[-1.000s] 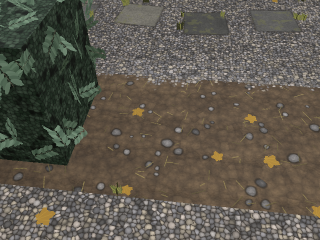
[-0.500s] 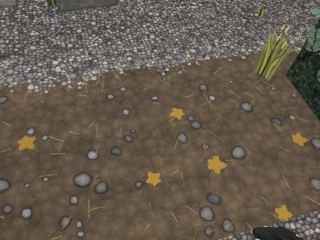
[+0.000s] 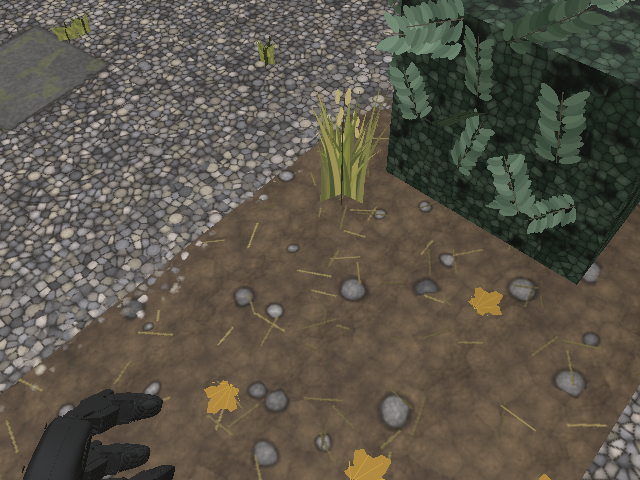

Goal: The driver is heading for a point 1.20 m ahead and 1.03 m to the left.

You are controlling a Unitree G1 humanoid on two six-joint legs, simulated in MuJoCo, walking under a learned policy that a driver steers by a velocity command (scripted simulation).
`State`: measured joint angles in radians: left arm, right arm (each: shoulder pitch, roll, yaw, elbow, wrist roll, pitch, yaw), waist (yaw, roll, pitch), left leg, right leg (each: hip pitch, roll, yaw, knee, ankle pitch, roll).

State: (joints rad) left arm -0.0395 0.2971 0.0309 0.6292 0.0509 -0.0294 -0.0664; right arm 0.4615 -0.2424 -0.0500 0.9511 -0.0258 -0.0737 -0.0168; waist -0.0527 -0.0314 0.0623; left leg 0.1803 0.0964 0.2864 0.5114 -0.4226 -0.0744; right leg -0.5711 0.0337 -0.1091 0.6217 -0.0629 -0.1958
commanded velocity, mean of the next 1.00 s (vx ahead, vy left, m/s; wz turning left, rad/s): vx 0.16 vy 0.00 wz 0.69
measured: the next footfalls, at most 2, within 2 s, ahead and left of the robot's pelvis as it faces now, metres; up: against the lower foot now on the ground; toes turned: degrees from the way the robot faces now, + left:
left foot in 0.48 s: +0.38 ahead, +0.13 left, +0.00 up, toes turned +19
right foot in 0.86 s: +0.50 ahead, -0.06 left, +0.00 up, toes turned +47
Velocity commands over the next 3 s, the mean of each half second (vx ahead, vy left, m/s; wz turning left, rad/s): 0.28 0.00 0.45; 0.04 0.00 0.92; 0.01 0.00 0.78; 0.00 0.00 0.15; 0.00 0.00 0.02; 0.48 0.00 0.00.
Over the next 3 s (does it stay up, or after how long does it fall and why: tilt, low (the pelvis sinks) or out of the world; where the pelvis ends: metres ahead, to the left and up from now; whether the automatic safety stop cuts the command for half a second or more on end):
stays up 0.34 0.14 0.03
